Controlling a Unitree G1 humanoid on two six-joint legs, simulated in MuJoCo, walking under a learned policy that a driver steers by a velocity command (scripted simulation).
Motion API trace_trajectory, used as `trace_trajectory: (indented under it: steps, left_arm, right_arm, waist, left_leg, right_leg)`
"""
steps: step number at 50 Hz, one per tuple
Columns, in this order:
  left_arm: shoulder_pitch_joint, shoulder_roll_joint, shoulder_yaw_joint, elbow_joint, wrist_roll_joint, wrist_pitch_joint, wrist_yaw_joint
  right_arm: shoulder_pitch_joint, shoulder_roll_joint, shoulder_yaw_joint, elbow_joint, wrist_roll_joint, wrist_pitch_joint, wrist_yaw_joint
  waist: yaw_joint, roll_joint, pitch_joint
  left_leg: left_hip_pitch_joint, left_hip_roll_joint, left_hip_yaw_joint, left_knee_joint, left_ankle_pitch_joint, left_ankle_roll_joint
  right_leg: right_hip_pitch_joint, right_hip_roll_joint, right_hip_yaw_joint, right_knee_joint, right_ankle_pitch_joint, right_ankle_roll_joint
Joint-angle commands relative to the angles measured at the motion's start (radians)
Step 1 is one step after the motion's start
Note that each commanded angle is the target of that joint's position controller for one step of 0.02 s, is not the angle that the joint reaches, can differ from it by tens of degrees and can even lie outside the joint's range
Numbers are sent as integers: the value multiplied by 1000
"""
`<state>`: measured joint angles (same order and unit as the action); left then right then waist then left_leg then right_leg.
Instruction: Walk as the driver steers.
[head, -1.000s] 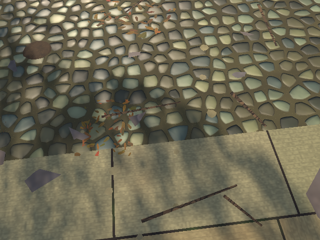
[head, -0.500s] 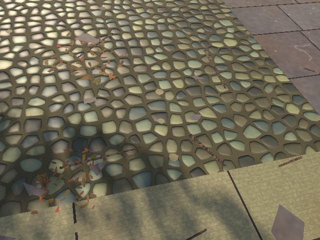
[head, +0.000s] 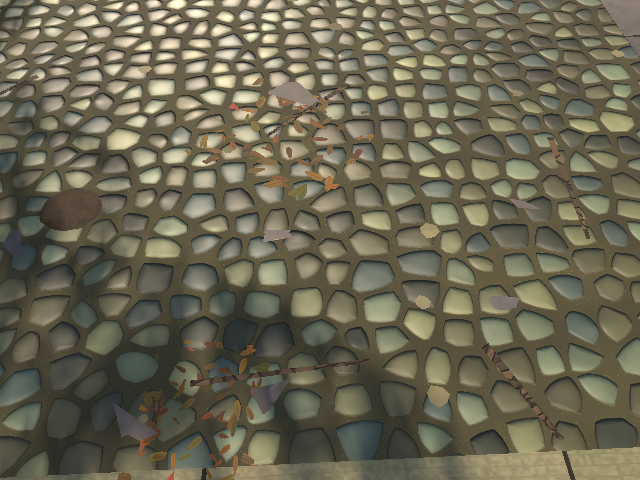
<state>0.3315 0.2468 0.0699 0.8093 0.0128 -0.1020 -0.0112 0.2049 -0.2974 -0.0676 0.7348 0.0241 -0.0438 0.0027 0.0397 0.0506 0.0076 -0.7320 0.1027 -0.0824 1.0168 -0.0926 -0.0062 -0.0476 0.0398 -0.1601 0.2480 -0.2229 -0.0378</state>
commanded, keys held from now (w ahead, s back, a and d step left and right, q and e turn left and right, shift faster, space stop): w+q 0.32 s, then w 0.12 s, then w+e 0.52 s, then w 0.04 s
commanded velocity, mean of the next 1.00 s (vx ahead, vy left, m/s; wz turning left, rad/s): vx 0.50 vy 0.00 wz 0.08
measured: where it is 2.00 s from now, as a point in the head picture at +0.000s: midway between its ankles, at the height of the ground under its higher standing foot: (319, 244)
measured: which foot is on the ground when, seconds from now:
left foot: up 0.00-0.20, down 0.22-0.78, up 0.80-1.00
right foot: down 0.00-0.24, up 0.26-0.76, down 0.78-1.00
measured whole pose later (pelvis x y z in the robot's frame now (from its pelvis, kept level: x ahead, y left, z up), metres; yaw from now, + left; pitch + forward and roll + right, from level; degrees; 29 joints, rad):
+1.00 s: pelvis +0.58 +0.06 +0.00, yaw +2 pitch +2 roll +0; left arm 0.30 0.28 0.05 0.71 -0.01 -0.06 -0.02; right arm 0.19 -0.30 -0.03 0.67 -0.02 -0.10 0.00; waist 0.02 0.02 0.03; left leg -0.59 0.06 -0.07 1.07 -0.31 -0.03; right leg -0.25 0.12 0.06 0.38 -0.16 -0.10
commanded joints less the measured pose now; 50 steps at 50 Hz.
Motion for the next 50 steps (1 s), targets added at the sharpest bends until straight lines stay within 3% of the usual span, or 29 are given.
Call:
trace_trajectory:
  steps: [1, 4, 7, 9, 10, 11, 12, 13, 14, 15, 16, 17, 18, 22, 26, 30, 34, 37, 38, 39, 40, 41, 42, 43, 44, 45, 46, 47, 50]
  left_arm:
    - [-92, 142, 30, -70, -5, -21, 13]
    - [-33, 178, 41, -40, -19, -3, 19]
    - [-20, 205, 50, -27, -32, 23, 23]
    - [-29, 238, 58, -31, -36, 40, 30]
    - [-39, 248, 59, -34, -39, 49, 33]
    - [-44, 233, 50, -41, -41, 49, 37]
    - [3, 135, 20, -75, -7, 39, 36]
    - [40, 73, -12, -121, -5, 2, 21]
    - [-80, 171, 10, -140, -39, -26, 7]
    - [-131, 172, 7, -161, -56, -38, 2]
    - [-139, 158, 3, -156, -35, -42, 11]
    - [-124, 169, 11, -142, -16, -35, 17]
    - [-99, 171, 14, -133, -13, -20, 15]
    - [-113, 123, 0, -127, 1, 16, 20]
    - [-223, 103, -13, -136, -14, 14, 10]
    - [-320, 96, -20, -161, -31, 6, -13]
    - [-369, 99, -22, -199, -35, 1, -43]
    - [-292, 123, -9, -198, -29, 2, -56]
    - [-202, 153, 8, -180, -25, 5, -52]
    - [-61, 196, 32, -149, -25, 8, -45]
    - [95, 276, 52, -131, -23, 15, -31]
    - [99, 318, 58, -130, -30, 9, -36]
    - [120, 218, 37, -132, -41, 16, -31]
    - [66, 195, 30, -146, -34, 21, -23]
    - [9, 193, 28, -161, -29, 25, -19]
    - [-36, 177, 22, -175, -26, 29, -17]
    - [-59, 168, 16, -188, -16, 29, -13]
    - [-75, 165, 16, -192, -17, 30, -10]
    - [-72, 178, 18, -176, -23, 27, 5]
  right_arm:
    - [-48, -10, 8, -74, -6, -12, 19]
    - [-147, -2, 15, -122, -3, -12, 41]
    - [-184, -28, 5, -167, -1, -8, 60]
    - [-116, -69, -17, -172, -3, 1, 61]
    - [1, -108, -40, -150, -1, 5, 57]
    - [165, -167, -74, -113, 1, 11, 42]
    - [250, -264, -99, -94, 2, 19, 18]
    - [209, -304, -92, -134, -1, 0, 26]
    - [212, -210, -68, -140, -7, -11, 33]
    - [176, -171, -56, -133, -9, -19, 32]
    - [107, -150, -49, -140, -5, -22, 31]
    - [50, -111, -36, -151, -12, -24, 27]
    - [22, -96, -28, -162, -24, -25, 24]
    - [55, -115, -28, -118, -21, -42, 10]
    - [86, -117, -21, -81, -22, -42, -1]
    - [130, -139, -21, -38, -24, -45, 2]
    - [158, -147, -27, 2, -22, -31, -2]
    - [119, -172, -35, -3, -19, -15, -15]
    - [103, -180, -36, -9, -20, -7, -21]
    - [86, -172, -31, -19, -19, -2, -28]
    - [102, -130, -11, -45, -43, -10, -36]
    - [229, -22, 22, -67, -53, -38, -14]
    - [144, -113, 11, -62, -27, -67, 3]
    - [42, -140, 4, -99, 4, -85, 14]
    - [-4, -128, 9, -111, -8, -96, 11]
    - [-24, -130, 3, -117, -31, -97, 6]
    - [-7, -127, -1, -124, -38, -90, 5]
    - [14, -120, 0, -123, -41, -81, 3]
    - [16, -82, 13, -117, -44, -56, -5]
  waist:
    - [-18, -93, 69]
    - [20, -73, 94]
    - [14, -91, 83]
    - [-38, -136, 7]
    - [-106, -139, -58]
    - [-193, -112, -141]
    - [-174, 88, -228]
    - [-97, 212, -388]
    - [-164, 71, -365]
    - [-143, 38, -224]
    - [-90, -62, -136]
    - [-53, -57, -98]
    - [-27, -29, -88]
    - [-25, -15, -52]
    - [-80, 12, -17]
    - [-132, 11, 30]
    - [-144, 1, 62]
    - [-87, 33, -5]
    - [-36, 40, -69]
    - [42, 16, -147]
    - [90, -109, -265]
    - [-8, -351, -362]
    - [67, -230, -361]
    - [74, -175, -217]
    - [44, -63, -140]
    - [12, -23, -81]
    - [-22, -53, -69]
    - [-42, -76, -61]
    - [-54, -93, -35]
  left_leg:
    - [48, 12, 30, -185, 160, 7]
    - [16, 7, 64, -305, 155, 36]
    - [32, -27, 118, -368, 43, 77]
    - [173, -102, 181, -367, -69, 118]
    - [327, -149, 201, -390, -89, 146]
    - [592, -177, 177, -450, -34, 186]
    - [917, 28, -176, -463, -29, 275]
    - [1120, 231, -762, -648, -200, 465]
    - [1108, 214, -712, -715, -250, 402]
    - [974, 182, -561, -718, -204, 359]
    - [812, 136, -447, -719, -102, 324]
    - [696, 107, -356, -729, 12, 303]
    - [619, 89, -317, -752, 75, 299]
    - [513, 54, -178, -802, 250, 298]
    - [558, 21, -63, -820, 200, 235]
    - [638, 68, -45, -838, 100, 217]
    - [811, 133, -23, -783, 221, 205]
    - [854, 130, 32, -651, 610, 165]
    - [842, 109, 62, -531, 784, 147]
    - [760, 66, 107, -335, 814, 114]
    - [525, 14, 147, -15, 475, 71]
    - [99, -200, 67, 294, -442, 5]
    - [-17, -149, -60, 364, -446, 18]
    - [-78, -105, -46, 344, -356, 28]
    - [-55, -66, -29, 273, -289, 29]
    - [-13, -42, -20, 192, -252, 18]
    - [46, -27, -23, 156, -230, 6]
    - [69, -21, -17, 115, -228, -10]
    - [91, -15, 28, -29, -163, -57]
  right_leg:
    - [-92, -260, 49, -138, 313, -134]
    - [24, -304, 22, -114, 342, -124]
    - [133, -329, -13, -24, 529, -98]
    - [165, -324, -39, 137, 861, -75]
    - [140, -305, -55, 303, 950, -59]
    - [7, -263, -75, 542, 866, -22]
    - [-336, -169, -71, 897, 247, 29]
    - [-633, 25, 152, 1179, -387, 63]
    - [-737, -36, 283, 1209, -322, 44]
    - [-765, -73, 263, 1148, -236, 25]
    - [-724, -120, 255, 1053, -165, 24]
    - [-656, -155, 251, 976, -119, 29]
    - [-595, -172, 251, 952, -88, 35]
    - [-576, -174, 211, 802, 26, 85]
    - [-600, -167, 194, 541, 287, 85]
    - [-607, -140, 180, 386, 387, 55]
    - [-699, -109, 183, 323, 247, 3]
    - [-563, -44, 124, 308, 115, -47]
    - [-430, -3, 90, 302, 100, -70]
    - [-216, 19, 96, 265, 164, -105]
    - [85, -166, 360, 272, 241, -180]
    - [412, -369, 893, 170, 64, -365]
    - [444, -349, 923, 94, -85, -329]
    - [330, -323, 786, 71, -54, -292]
    - [190, -289, 697, 58, 37, -270]
    - [70, -256, 634, 37, 147, -262]
    - [-7, -234, 599, 13, 223, -265]
    - [-50, -218, 577, -4, 263, -270]
    - [-158, -187, 463, -28, 376, -264]
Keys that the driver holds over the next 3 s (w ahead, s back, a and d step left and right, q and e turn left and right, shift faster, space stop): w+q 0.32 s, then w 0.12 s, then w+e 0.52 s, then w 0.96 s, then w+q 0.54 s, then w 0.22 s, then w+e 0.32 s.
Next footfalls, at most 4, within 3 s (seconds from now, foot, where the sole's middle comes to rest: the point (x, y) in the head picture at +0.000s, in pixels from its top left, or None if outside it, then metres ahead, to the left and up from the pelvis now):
0.22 left None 0.30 0.14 -0.78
0.78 right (350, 414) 0.64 0.00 -0.78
1.28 left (264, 308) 0.92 0.22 -0.78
1.82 right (364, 229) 1.19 -0.03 -0.78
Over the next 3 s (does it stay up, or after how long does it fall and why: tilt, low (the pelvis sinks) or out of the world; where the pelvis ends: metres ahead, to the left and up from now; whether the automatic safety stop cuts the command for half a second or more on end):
stays up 1.69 0.14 -0.01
